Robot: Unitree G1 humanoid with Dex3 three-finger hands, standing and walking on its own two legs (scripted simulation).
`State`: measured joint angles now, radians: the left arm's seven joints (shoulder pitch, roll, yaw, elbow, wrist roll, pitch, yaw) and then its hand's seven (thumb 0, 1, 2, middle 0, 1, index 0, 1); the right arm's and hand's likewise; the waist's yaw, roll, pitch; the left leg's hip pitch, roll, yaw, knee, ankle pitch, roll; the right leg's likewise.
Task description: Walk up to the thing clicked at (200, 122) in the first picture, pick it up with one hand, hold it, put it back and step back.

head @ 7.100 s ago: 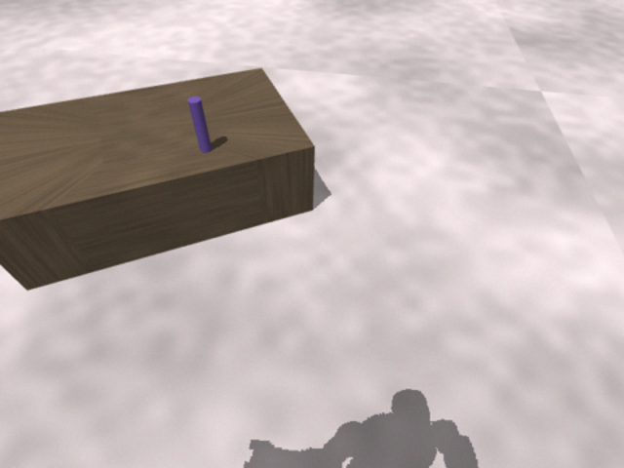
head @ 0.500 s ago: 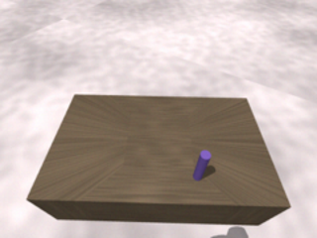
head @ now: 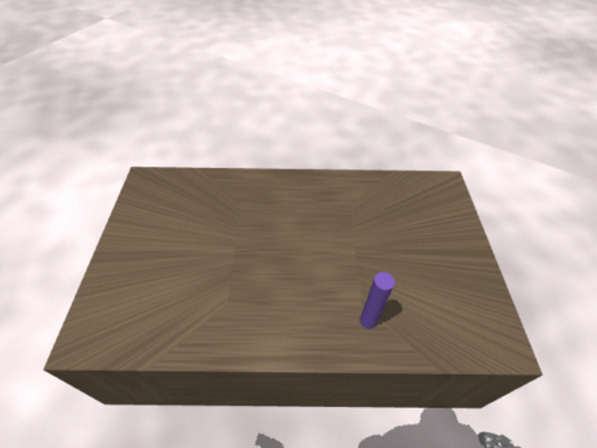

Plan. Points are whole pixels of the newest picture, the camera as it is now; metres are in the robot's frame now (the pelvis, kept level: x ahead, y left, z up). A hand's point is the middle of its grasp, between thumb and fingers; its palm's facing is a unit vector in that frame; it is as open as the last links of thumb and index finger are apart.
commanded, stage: go down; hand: right
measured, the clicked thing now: (375, 302) +0.45 -0.19 -0.31
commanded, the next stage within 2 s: none
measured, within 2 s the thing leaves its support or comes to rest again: neither
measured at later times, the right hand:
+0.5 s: hand (474, 440) +0.15 -0.26 -0.15, palm faces +0.00 +0.95 -0.32, open 16.8 cm
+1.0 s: hand (480, 442) +0.15 -0.27 -0.15, palm faces +0.03 +0.95 -0.32, open 17.6 cm
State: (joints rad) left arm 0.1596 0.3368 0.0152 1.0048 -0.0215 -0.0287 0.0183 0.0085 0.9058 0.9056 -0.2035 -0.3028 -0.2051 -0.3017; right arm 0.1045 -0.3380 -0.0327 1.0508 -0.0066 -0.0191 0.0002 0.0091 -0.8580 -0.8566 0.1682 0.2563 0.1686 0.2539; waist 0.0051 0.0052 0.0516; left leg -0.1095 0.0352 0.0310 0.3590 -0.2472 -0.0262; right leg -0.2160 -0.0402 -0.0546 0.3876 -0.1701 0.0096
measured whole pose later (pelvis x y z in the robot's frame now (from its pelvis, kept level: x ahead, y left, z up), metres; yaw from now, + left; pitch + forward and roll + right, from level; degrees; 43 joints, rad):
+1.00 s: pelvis +0.01 +0.00 -0.04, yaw -1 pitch +10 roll +2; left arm 0.24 0.24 -0.01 0.62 -0.02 -0.14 0.12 0.01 0.91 0.89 -0.20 -0.30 -0.21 -0.30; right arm 0.25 -0.38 -0.19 0.41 -0.05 0.39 0.13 0.00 0.56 -0.05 0.04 0.05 0.04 0.05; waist 0.03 -0.02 -0.09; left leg -0.49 0.02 0.07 0.79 -0.47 -0.02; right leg -0.63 -0.06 0.00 0.85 -0.39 0.02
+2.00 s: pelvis -0.01 +0.00 -0.06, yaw -2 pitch +11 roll +3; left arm 0.24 0.24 -0.04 0.67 0.00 -0.26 0.21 0.01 0.90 0.89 -0.21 -0.31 -0.21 -0.31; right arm 0.08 -0.48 -0.30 0.38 0.04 0.36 0.19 -0.01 0.59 -0.06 0.03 0.06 0.04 0.06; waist 0.04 -0.02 -0.10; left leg -0.58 0.02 0.09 0.89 -0.50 -0.02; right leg -0.74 -0.07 0.04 0.96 -0.42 0.02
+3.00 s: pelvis -0.02 -0.01 -0.08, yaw +1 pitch +21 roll +5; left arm 0.32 0.30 -0.06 0.66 0.03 -0.11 0.05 0.01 0.92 0.88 -0.20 -0.30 -0.22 -0.29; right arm -0.61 -0.81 -0.59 1.21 0.05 -0.25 0.54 -0.01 0.60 -0.06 0.04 0.06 0.04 0.05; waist 0.11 0.03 -0.09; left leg -0.86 0.00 0.05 1.00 -0.50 -0.03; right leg -1.01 -0.09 0.01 1.08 -0.43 -0.01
